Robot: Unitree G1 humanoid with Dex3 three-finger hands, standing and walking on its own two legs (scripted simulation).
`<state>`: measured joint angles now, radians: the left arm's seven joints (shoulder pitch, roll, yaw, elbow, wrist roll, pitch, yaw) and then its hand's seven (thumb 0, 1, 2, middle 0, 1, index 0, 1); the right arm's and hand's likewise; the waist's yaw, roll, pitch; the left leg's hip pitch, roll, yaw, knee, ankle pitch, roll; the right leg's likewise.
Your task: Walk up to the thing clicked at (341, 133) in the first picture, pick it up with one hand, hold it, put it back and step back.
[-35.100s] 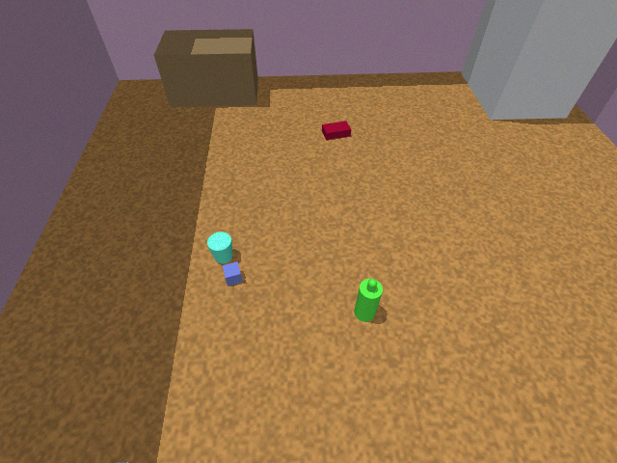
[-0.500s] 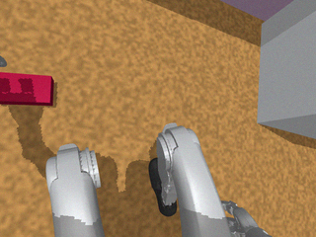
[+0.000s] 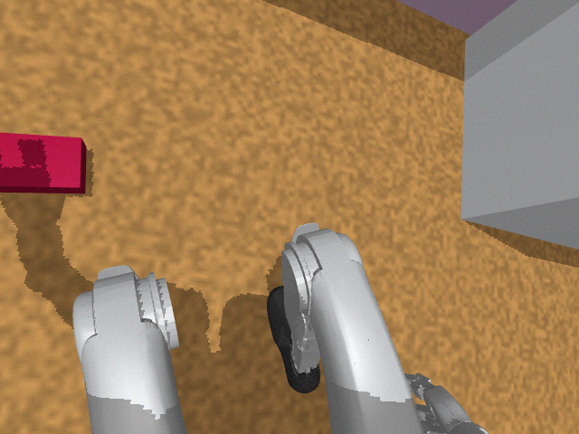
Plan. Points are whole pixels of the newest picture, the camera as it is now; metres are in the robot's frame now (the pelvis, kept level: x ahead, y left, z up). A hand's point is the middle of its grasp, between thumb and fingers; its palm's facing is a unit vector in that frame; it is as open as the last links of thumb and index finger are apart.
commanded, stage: rise first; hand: left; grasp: from above
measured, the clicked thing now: (32, 164) +0.50 +0.28 -0.30
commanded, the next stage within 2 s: approach in 0.50 s
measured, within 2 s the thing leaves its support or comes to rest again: neither
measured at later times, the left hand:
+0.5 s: hand out of the picture +0.46 +0.34 -0.17, palm faces -0.46 -0.02 -0.89, open 14.2 cm
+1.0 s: hand (5, 132) +0.50 +0.28 -0.16, palm faces -0.43 +0.02 -0.90, open 14.0 cm
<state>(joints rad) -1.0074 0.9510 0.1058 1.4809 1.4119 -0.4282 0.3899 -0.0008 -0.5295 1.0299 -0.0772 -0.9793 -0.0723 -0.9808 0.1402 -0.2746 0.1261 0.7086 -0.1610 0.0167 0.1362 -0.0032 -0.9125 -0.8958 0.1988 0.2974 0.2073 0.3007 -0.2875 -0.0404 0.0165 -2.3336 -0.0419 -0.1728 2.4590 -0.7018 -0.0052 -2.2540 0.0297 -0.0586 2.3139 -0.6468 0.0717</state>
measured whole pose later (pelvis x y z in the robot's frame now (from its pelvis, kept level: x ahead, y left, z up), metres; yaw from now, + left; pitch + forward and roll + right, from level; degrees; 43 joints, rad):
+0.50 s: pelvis +0.00 +0.00 +0.00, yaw +0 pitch +32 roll -12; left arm -1.01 0.95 0.09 1.44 1.41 -0.43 0.36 0.00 -0.55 1.05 -0.08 -0.97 -0.07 -0.98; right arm 0.15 -0.28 0.13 0.68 -0.16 0.02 0.14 0.00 -0.91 -0.90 0.20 0.30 0.21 0.30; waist -0.29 -0.04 0.01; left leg -2.33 -0.05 -0.18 2.46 -0.69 0.00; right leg -2.24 0.03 -0.07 2.30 -0.64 0.06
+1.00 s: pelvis +0.00 +0.00 +0.00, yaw -1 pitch +33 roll -12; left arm -1.15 0.88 -0.01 1.53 1.44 -0.37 0.39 0.00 -0.53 1.03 -0.08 -1.03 -0.09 -1.02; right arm 0.17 -0.27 0.15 0.68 -0.16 0.00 0.13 0.00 -0.91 -0.89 0.20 0.30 0.21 0.30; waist -0.35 -0.04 0.00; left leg -2.35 -0.04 -0.17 2.45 -0.69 0.00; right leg -2.26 0.03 -0.06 2.29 -0.63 0.06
